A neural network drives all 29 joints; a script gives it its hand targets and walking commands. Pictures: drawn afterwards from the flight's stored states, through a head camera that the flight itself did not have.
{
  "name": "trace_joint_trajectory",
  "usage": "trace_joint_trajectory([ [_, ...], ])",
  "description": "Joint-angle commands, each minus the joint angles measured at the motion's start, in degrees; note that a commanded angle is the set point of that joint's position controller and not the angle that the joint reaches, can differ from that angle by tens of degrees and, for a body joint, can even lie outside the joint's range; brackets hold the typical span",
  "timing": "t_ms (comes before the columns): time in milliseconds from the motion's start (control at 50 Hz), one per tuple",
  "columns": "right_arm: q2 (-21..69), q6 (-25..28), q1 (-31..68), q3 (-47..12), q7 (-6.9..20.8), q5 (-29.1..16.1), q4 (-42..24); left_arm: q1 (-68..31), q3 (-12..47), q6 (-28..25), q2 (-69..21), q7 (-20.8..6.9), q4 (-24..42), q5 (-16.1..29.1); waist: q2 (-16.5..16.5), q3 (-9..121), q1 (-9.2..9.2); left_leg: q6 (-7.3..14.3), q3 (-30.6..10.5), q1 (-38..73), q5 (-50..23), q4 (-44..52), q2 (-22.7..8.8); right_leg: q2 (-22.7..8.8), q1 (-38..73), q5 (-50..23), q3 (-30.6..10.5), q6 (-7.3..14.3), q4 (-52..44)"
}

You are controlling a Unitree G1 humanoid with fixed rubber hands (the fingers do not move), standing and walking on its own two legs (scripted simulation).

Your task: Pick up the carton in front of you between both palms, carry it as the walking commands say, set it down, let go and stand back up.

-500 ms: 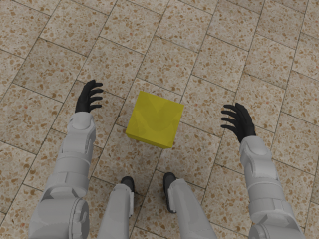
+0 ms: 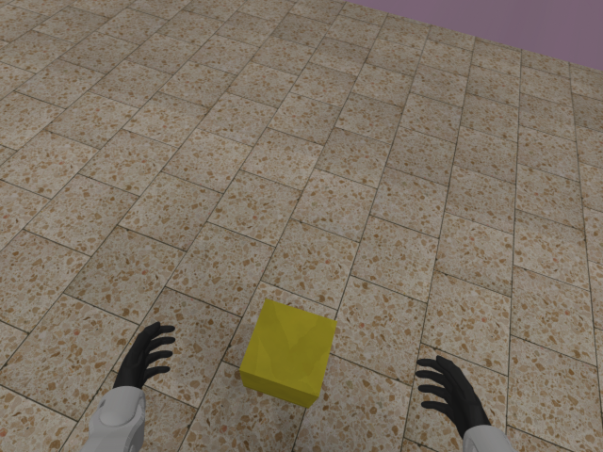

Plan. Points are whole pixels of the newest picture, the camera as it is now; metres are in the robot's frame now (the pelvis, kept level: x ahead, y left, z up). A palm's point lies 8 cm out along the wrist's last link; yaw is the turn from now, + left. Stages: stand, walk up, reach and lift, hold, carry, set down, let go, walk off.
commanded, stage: let go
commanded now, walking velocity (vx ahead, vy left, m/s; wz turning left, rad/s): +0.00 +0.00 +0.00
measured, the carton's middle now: (287, 355) +0.38 -0.03 -0.64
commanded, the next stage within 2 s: stand in 0.60 s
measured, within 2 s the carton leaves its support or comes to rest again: neither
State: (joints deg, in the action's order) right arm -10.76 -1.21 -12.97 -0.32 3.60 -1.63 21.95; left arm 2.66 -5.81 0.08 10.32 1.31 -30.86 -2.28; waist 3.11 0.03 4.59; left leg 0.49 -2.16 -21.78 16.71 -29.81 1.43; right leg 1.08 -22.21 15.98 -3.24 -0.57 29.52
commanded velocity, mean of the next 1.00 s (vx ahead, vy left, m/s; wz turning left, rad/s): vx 0.00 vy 0.00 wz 0.00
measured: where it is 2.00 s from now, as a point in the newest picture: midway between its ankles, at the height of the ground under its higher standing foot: outside the picture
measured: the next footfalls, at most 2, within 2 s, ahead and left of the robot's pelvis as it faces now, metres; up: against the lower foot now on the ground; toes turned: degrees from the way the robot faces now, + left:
none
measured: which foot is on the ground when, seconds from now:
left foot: down 0.00-1.00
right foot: down 0.00-1.00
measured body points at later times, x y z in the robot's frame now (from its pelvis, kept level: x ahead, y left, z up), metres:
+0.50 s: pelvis -0.01 +0.00 +0.00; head -0.01 +0.00 +0.45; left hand +0.15 +0.24 -0.07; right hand +0.16 -0.23 -0.07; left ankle -0.03 +0.11 -0.73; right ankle -0.02 -0.13 -0.73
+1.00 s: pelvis -0.01 -0.02 +0.00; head -0.01 -0.03 +0.45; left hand +0.10 +0.28 -0.09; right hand +0.12 -0.30 -0.10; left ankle -0.03 +0.11 -0.73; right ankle -0.02 -0.13 -0.73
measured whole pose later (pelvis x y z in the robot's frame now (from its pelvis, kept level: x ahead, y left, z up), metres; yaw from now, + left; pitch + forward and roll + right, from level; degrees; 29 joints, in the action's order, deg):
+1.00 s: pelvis -0.01 -0.02 +0.00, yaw +2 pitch -1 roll +0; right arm -19.3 -0.3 -12.2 2.2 -0.5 2.8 42.8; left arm 13.7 -3.5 0.5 18.9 0.9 -40.2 -2.4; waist -1.5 -0.7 -0.4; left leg -1.0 -4.2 -12.4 17.3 -30.7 0.4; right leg 2.1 -12.2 16.9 -1.1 1.2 30.1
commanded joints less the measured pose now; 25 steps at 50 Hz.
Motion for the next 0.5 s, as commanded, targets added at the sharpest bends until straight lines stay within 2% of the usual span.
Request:
trace_joint_trajectory([
  [0,-4.5,-0.4,1.3,2.1,0.6,-0.6,-5.1,3.0,3.0,0.6,3.7,-1.8,6.1,1.0,-6.0,6.3,-2.38,-1.6,0.8,12.2,-18.4,6.5,1.2,2.3,11.5,-20.9,2.9,-0.7,-5.1],
  [20,-6.7,-0.8,1.5,5.7,0.5,1.1,-3.2,3.5,-0.6,2.2,5.4,-2.2,6.3,-0.2,-4.6,4.7,-2.98,-2.2,1.3,16.0,-15.6,6.5,1.3,1.3,9.0,-15.5,2.9,-0.9,-6.7],
  [40,-4.2,-0.7,-1.0,3.1,1.0,0.0,-4.0,4.1,1.7,2.5,4.7,-2.3,7.8,1.0,-5.0,3.0,-1.56,-2.0,1.6,16.6,-16.7,6.3,1.3,1.9,9.4,-16.7,3.1,-0.5,-7.3],
  [60,-6.5,-1.3,1.2,4.5,0.7,0.8,-2.5,4.1,2.4,2.4,4.2,-2.7,9.1,1.0,-8.3,4.2,-3.37,-2.4,1.3,15.4,-19.7,7.7,0.9,2.3,9.8,-17.8,2.9,-0.2,-7.3],
  [80,-6.5,-1.9,-1.2,5.1,0.7,0.8,-1.2,6.2,2.3,2.3,6.4,-3.0,8.8,2.5,-7.7,4.2,-2.57,-2.6,0.3,18.0,-23.4,7.1,0.4,3.0,11.9,-19.7,3.1,-0.5,-5.6],
  [100,-6.2,-2.6,-0.4,4.6,0.9,1.9,-2.4,10.3,1.0,2.9,3.3,-3.1,9.0,2.0,-6.5,4.7,-5.54,-2.6,0.6,17.5,-21.2,6.9,0.6,2.0,15.4,-17.9,2.8,-0.5,-6.5],
  [120,-6.3,-2.2,0.2,5.8,0.7,1.6,-3.6,8.2,1.5,3.2,4.9,-3.8,10.8,1.2,-5.3,3.0,-2.61,-2.7,0.8,16.9,-20.9,8.0,1.1,2.2,13.9,-19.2,4.1,-0.4,-7.0],
  [140,-6.6,-3.0,0.8,5.0,1.0,1.5,-3.4,9.7,0.2,3.6,6.4,-3.7,10.1,0.8,-7.7,1.2,-4.47,-2.5,0.0,16.9,-21.1,8.3,0.5,1.8,13.9,-17.0,3.0,-0.5,-6.7],
  [160,-8.1,-3.2,1.6,5.9,0.9,3.1,-2.6,9.6,1.2,3.8,6.1,-4.2,11.0,1.8,-4.8,2.0,-4.82,-2.5,1.3,16.7,-21.9,7.7,0.9,2.6,16.6,-17.5,3.7,-0.7,-6.4],
  [180,-6.8,-3.5,-0.7,4.6,0.6,2.6,-3.8,8.6,2.7,3.7,7.1,-4.8,12.6,2.8,-3.1,3.4,-3.22,-2.2,1.3,18.3,-19.8,7.8,0.8,3.0,17.8,-18.3,3.3,-1.3,-6.2],
  [200,-5.7,-3.7,-0.2,5.2,0.4,2.2,-2.3,8.7,2.8,4.4,6.4,-4.7,11.6,2.7,-3.2,2.5,-4.13,-2.2,0.7,16.9,-20.5,8.7,0.3,2.6,16.1,-17.6,3.6,-0.4,-7.0],
  [220,-7.9,-4.1,1.5,6.1,0.0,2.8,-3.0,6.5,2.4,4.1,8.1,-5.1,11.4,2.7,-3.1,-0.5,-2.64,-1.9,0.7,17.5,-17.4,8.9,0.2,2.6,14.9,-15.4,4.0,-0.7,-6.6],
  [240,-5.7,-4.1,-0.3,4.7,-0.2,2.9,-2.9,7.8,3.3,5.0,7.5,-5.4,11.1,3.5,-1.3,-1.2,-2.85,-1.8,1.4,16.9,-15.3,8.8,0.8,2.9,15.4,-13.9,4.4,-0.7,-7.1],
  [260,-5.3,-4.0,0.5,3.8,-0.2,2.1,-4.3,8.0,3.3,5.3,6.3,-5.4,12.1,2.4,-2.0,-0.3,-3.81,-2.1,1.2,16.3,-16.3,8.8,1.2,2.9,16.2,-13.7,3.8,-0.6,-7.8],
  [280,-6.5,-4.9,1.1,4.8,-0.2,3.5,-3.7,8.1,2.8,5.4,6.6,-5.4,10.2,2.8,-2.5,-2.0,-2.81,-2.1,1.7,14.7,-11.7,9.3,0.4,2.5,18.6,-13.3,3.3,-0.9,-6.7],
  [300,-4.7,-6.3,3.5,3.3,-0.3,2.0,-4.5,7.7,3.5,3.2,6.1,-4.1,10.2,4.1,-1.1,-1.2,-3.44,-1.3,0.9,17.2,-15.5,8.8,0.4,4.1,12.8,-10.1,4.6,-1.1,-6.0],
  [320,-7.4,-6.7,2.6,7.1,-1.2,2.7,-2.5,9.3,3.6,2.8,5.4,-3.9,9.4,4.1,-3.6,-1.1,-1.79,-2.2,-0.1,17.7,-19.5,7.8,-0.2,3.7,11.5,-12.0,3.7,-0.3,-5.7],
  [340,-7.7,-7.1,1.5,4.8,-1.2,2.8,-1.2,9.8,0.1,2.6,8.4,-3.4,7.0,3.9,-2.4,-1.2,-3.57,-1.8,0.0,17.4,-19.4,7.3,-0.2,3.5,11.3,-9.8,4.3,-0.9,-4.9],
  [360,-9.3,-6.9,4.3,5.8,-1.4,3.2,-3.0,8.2,0.3,2.3,7.1,-3.2,9.8,3.2,-2.8,1.7,-4.83,-1.5,-0.3,18.0,-20.3,6.8,0.2,3.5,12.1,-11.1,3.0,-0.9,-4.7],
  [380,-5.4,-7.6,2.7,3.6,-1.4,2.1,-2.2,9.7,3.9,2.6,6.3,-3.3,8.6,5.1,-4.3,0.9,-3.74,-2.1,-0.1,16.2,-20.0,7.3,0.0,4.3,13.6,-11.2,3.4,-0.5,-4.1],
  [400,-8.1,-7.8,-0.2,4.1,-1.5,1.8,-2.3,7.4,3.9,3.1,6.9,-3.8,9.1,4.8,-5.0,0.1,-1.86,-2.5,0.3,15.2,-18.0,6.4,0.3,3.8,12.8,-11.8,3.0,-0.8,-4.0],
  [420,-7.9,-8.2,3.2,3.7,-1.6,2.5,-3.2,7.8,2.6,2.8,8.0,-3.9,8.2,4.6,-3.9,0.1,-2.56,-1.2,0.4,14.5,-14.8,7.5,0.3,3.7,14.1,-9.6,3.4,-1.2,-4.1],
  [440,-5.5,-8.4,2.0,3.1,-1.5,2.1,-3.1,7.6,6.8,3.4,3.5,-4.2,11.8,4.9,-5.1,1.6,-2.61,-1.8,0.7,15.4,-12.7,7.2,0.2,3.9,13.5,-8.0,3.5,-0.4,-4.4],
  [460,-6.8,-8.4,3.5,4.9,-1.8,2.6,-3.4,6.2,1.2,4.2,9.7,-3.3,7.7,2.8,-4.4,-0.7,-2.61,-1.8,1.5,13.1,-11.9,7.0,0.7,3.2,11.5,-8.2,2.9,-0.5,-5.2],
  [480,-6.6,-9.0,4.9,3.2,-1.5,2.8,-4.4,8.0,2.1,4.2,8.7,-3.4,7.1,3.8,-2.8,-0.8,-3.29,-1.2,1.5,13.8,-8.4,7.9,0.8,3.6,13.1,-5.1,4.4,-0.9,-4.7],
])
